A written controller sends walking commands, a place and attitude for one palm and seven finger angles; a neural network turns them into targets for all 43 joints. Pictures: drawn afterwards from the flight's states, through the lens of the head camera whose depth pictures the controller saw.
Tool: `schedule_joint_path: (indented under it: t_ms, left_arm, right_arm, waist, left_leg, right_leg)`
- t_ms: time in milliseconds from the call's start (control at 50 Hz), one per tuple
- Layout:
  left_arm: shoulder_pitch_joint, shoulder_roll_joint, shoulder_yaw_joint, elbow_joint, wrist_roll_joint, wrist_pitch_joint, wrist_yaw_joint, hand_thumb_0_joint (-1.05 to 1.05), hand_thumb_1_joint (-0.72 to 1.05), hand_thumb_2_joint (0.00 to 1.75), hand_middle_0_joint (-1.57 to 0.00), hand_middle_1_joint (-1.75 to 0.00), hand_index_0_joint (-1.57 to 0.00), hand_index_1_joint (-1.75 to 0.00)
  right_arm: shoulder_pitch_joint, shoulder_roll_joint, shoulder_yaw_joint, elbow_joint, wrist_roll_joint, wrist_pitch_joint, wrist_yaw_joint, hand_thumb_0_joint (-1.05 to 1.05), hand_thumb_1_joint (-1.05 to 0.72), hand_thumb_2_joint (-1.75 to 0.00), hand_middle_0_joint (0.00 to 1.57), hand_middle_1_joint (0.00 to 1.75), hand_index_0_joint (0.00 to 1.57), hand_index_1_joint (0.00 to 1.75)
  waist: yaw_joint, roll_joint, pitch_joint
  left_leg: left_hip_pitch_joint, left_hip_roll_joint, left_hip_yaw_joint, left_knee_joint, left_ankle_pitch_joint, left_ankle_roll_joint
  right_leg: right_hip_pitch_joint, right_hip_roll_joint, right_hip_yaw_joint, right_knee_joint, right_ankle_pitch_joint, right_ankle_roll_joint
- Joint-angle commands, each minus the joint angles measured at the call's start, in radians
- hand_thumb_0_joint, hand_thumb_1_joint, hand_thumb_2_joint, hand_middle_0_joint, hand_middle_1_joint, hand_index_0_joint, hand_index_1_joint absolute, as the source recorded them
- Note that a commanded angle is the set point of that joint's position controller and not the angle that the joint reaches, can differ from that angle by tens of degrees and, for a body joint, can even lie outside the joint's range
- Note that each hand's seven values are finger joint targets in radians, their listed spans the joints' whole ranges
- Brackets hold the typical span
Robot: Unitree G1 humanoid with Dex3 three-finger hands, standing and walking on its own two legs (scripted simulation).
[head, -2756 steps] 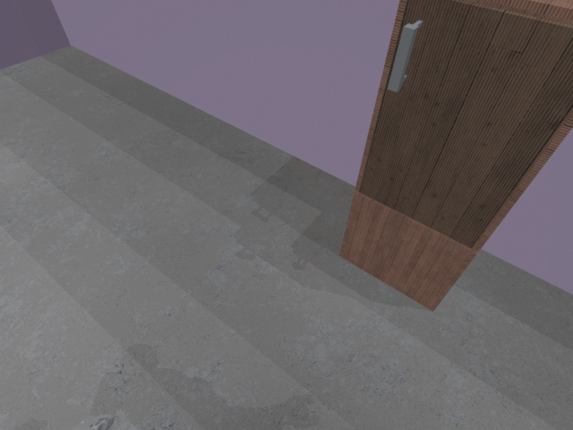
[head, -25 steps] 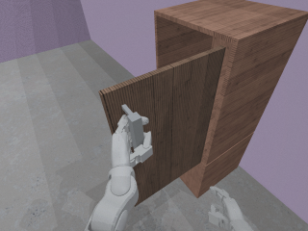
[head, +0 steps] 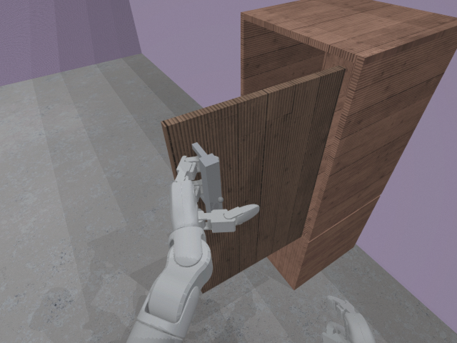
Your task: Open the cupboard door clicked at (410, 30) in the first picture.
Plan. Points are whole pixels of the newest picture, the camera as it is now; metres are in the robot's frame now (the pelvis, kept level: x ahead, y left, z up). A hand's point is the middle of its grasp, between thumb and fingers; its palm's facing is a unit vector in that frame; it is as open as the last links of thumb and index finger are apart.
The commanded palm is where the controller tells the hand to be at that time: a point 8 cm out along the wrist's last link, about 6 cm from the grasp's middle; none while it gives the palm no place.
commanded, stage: open thumb and fingers to let go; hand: left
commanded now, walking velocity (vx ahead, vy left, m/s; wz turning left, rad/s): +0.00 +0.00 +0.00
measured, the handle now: (206, 182) +0.35 +0.07 +0.13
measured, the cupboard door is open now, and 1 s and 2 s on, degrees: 88 89 88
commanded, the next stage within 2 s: slide the hand sideways off the handle in 0.36 s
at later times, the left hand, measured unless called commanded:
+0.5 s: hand (218, 197) +0.31 +0.05 +0.14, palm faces +0.17 -0.98 -0.01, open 15.1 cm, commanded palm +0.27 +0.08 +0.13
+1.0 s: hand (214, 218) +0.27 +0.05 +0.13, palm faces -0.20 -0.98 -0.02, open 16.3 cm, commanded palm +0.24 +0.12 +0.13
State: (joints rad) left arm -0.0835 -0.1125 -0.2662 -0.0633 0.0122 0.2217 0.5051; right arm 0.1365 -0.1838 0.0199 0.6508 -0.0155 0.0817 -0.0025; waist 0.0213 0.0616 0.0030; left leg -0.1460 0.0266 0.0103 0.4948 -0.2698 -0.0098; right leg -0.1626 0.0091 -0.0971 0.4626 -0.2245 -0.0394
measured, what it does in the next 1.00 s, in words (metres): stands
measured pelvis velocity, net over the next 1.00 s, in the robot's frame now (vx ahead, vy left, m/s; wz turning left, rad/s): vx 0.00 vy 0.01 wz -0.02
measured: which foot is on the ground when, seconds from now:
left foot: down 0.00-1.00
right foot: down 0.00-1.00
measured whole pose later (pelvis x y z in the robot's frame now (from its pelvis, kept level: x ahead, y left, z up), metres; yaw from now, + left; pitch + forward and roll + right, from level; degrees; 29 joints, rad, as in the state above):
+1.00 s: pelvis +0.00 +0.01 +0.00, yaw -1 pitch -4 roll +0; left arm 0.03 0.06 -0.21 -0.18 -0.10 0.18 0.03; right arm 0.16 -0.19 0.07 0.52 0.02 0.11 -0.01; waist 0.01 0.04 -0.01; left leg -0.17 0.01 0.04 0.54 -0.30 0.00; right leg -0.21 -0.01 -0.07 0.54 -0.27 -0.03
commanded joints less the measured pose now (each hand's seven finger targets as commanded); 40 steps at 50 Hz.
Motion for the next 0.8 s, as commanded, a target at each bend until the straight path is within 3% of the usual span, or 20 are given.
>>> schedule_joint_path:
  t_ms: [0,140,320,380,440,460,480,500,540,560,600,620,660,700,780]
  left_arm:
    - [-0.323,-0.112,-0.013,-0.220,0.028,-0.073,0.027,0.00,-0.50,0.30,-0.28,-1.10,-0.28,-1.10]
    - [-0.382,-0.154,-0.047,-0.167,0.038,-0.065,0.047,0.00,-0.50,0.30,-0.22,-0.75,-0.22,-0.75]
    - [-0.391,-0.139,-0.016,-0.163,0.025,-0.045,0.060,0.00,-0.50,0.30,-0.15,-0.30,-0.15,-0.30]
    - [-0.357,-0.152,-0.025,-0.187,0.028,-0.040,0.060,0.00,-0.50,0.30,-0.15,-0.30,-0.15,-0.30]
    - [-0.366,-0.159,-0.034,-0.192,0.030,-0.037,0.066,0.00,-0.50,0.30,-0.15,-0.30,-0.15,-0.30]
    - [-0.336,-0.085,-0.249,-0.164,0.117,-0.083,-0.165,0.00,-0.50,0.30,-0.15,-0.30,-0.15,-0.30]
    - [-0.439,-0.010,-0.173,-0.238,0.071,-0.135,-0.283,0.00,-0.50,0.30,-0.15,-0.30,-0.15,-0.30]
    - [-0.464,0.026,-0.171,-0.241,0.053,-0.164,-0.372,0.00,-0.50,0.30,-0.15,-0.30,-0.15,-0.30]
    - [-0.427,0.039,-0.153,-0.228,-0.014,-0.187,-0.503,0.00,-0.50,0.30,-0.15,-0.30,-0.15,-0.30]
    - [-0.415,0.021,-0.144,-0.213,-0.053,-0.179,-0.531,0.00,-0.50,0.30,-0.15,-0.30,-0.15,-0.30]
    - [-0.395,-0.014,-0.110,-0.195,-0.117,-0.156,-0.531,0.00,-0.50,0.30,-0.15,-0.30,-0.15,-0.30]
    - [-0.372,0.010,-0.065,-0.198,-0.134,-0.146,-0.515,0.00,-0.50,0.30,-0.15,-0.30,-0.15,-0.30]
    - [-0.304,0.030,-0.031,-0.220,-0.136,-0.133,-0.482,0.00,-0.50,0.30,-0.15,-0.30,-0.15,-0.30]
    - [-0.291,0.063,-0.003,-0.239,-0.111,-0.128,-0.454,0.00,-0.50,0.30,-0.15,-0.30,-0.15,-0.30]
    - [-0.236,0.117,0.033,-0.276,-0.081,-0.122,-0.439,0.00,-0.50,0.30,-0.15,-0.30,-0.15,-0.30]
  right_arm:
    - [-0.185,-0.050,-0.017,-0.176,-0.001,-0.056,0.011,0.00,-0.90,-0.90,0.20,0.30,0.20,0.30]
    - [-0.182,-0.053,-0.019,-0.164,-0.001,-0.046,0.024,0.00,-0.90,-0.90,0.20,0.30,0.20,0.30]
    - [-0.191,-0.051,-0.015,-0.163,-0.003,-0.024,0.028,0.00,-0.90,-0.90,0.20,0.30,0.20,0.30]
    - [-0.198,-0.049,-0.015,-0.167,0.000,-0.015,0.035,0.00,-0.90,-0.90,0.20,0.30,0.20,0.30]
    - [-0.199,-0.051,-0.018,-0.167,0.000,-0.016,0.041,0.00,-0.90,-0.90,0.20,0.30,0.20,0.30]
    - [-0.108,-0.093,-0.020,-0.164,-0.002,0.007,0.043,0.00,-0.90,-0.90,0.20,0.30,0.20,0.30]
    - [-0.104,-0.090,-0.024,-0.200,0.012,0.014,0.028,0.00,-0.90,-0.90,0.20,0.30,0.20,0.30]
    - [-0.110,-0.091,-0.019,-0.223,0.016,0.011,0.012,0.00,-0.90,-0.90,0.20,0.30,0.20,0.30]
    - [-0.115,-0.090,-0.008,-0.253,0.032,-0.009,-0.005,0.00,-0.90,-0.90,0.20,0.30,0.20,0.30]
    - [-0.118,-0.088,-0.002,-0.258,0.041,-0.018,-0.009,0.00,-0.90,-0.90,0.20,0.30,0.20,0.30]
    - [-0.132,-0.088,0.003,-0.266,0.050,-0.043,-0.012,0.00,-0.90,-0.90,0.20,0.30,0.20,0.30]
    - [-0.132,-0.091,0.002,-0.266,0.050,-0.053,-0.011,0.00,-0.90,-0.90,0.20,0.30,0.20,0.30]
    - [-0.135,-0.093,0.003,-0.272,0.048,-0.063,-0.002,0.00,-0.90,-0.90,0.20,0.30,0.20,0.30]
    - [-0.134,-0.094,0.002,-0.276,0.044,-0.061,0.005,0.00,-0.90,-0.90,0.20,0.30,0.20,0.30]
    - [-0.140,-0.094,0.004,-0.292,0.040,-0.047,0.009,0.00,-0.90,-0.90,0.20,0.30,0.20,0.30]
  waist:
    - [0.019,-0.129,-0.162]
    - [0.006,-0.113,-0.166]
    - [0.019,-0.137,-0.193]
    - [0.022,-0.101,-0.189]
    - [0.018,-0.112,-0.188]
    - [-0.088,-0.165,-0.098]
    - [-0.063,-0.105,-0.211]
    - [-0.062,-0.082,-0.239]
    - [-0.058,-0.067,-0.231]
    - [-0.060,-0.051,-0.205]
    - [-0.051,-0.093,-0.162]
    - [-0.036,-0.114,-0.165]
    - [-0.015,-0.112,-0.158]
    - [-0.012,-0.142,-0.157]
    - [-0.003,-0.123,-0.150]
  left_leg:
    - [0.028,-0.033,-0.009,-0.046,0.127,0.021]
    - [0.027,-0.018,-0.022,-0.046,0.135,0.012]
    - [0.015,-0.011,-0.027,-0.047,0.172,0.007]
    - [0.015,-0.007,-0.026,-0.045,0.191,0.000]
    - [0.008,-0.007,-0.028,-0.039,0.173,0.000]
    - [0.044,-0.012,-0.032,-0.044,0.193,0.030]
    - [0.054,-0.017,-0.027,-0.038,0.196,0.033]
    - [0.071,-0.021,-0.028,-0.029,0.197,0.037]
    - [0.060,-0.027,-0.037,-0.025,0.174,0.040]
    - [0.053,-0.021,-0.049,-0.033,0.151,0.033]
    - [0.014,-0.020,-0.062,-0.046,0.087,0.029]
    - [0.000,-0.019,-0.065,-0.050,0.071,0.025]
    - [-0.014,-0.019,-0.059,-0.056,0.063,0.022]
    - [-0.027,-0.019,-0.049,-0.052,0.070,0.025]
    - [-0.034,-0.022,-0.027,-0.049,0.062,0.029]
  right_leg:
    - [0.001,-0.038,0.067,-0.119,-0.013,0.001]
    - [-0.020,-0.023,0.036,-0.071,0.022,-0.007]
    - [0.003,-0.017,0.027,-0.048,0.060,-0.010]
    - [0.004,-0.017,0.023,-0.036,0.078,-0.015]
    - [-0.007,-0.015,0.021,-0.035,0.055,-0.014]
    - [-0.075,-0.014,0.056,-0.009,0.130,-0.006]
    - [-0.033,-0.015,0.047,0.011,0.162,-0.012]
    - [-0.022,-0.016,0.045,0.024,0.174,-0.014]
    - [-0.032,-0.015,0.035,0.028,0.155,-0.015]
    - [-0.053,-0.012,0.027,0.028,0.121,-0.014]
    - [-0.074,-0.005,0.010,0.021,0.054,-0.005]
    - [-0.068,-0.004,0.006,0.019,0.033,-0.003]
    - [-0.066,-0.004,0.004,0.021,0.016,-0.002]
    - [-0.058,-0.008,0.014,0.015,0.017,-0.001]
    - [-0.048,-0.012,0.031,-0.001,0.006,-0.001]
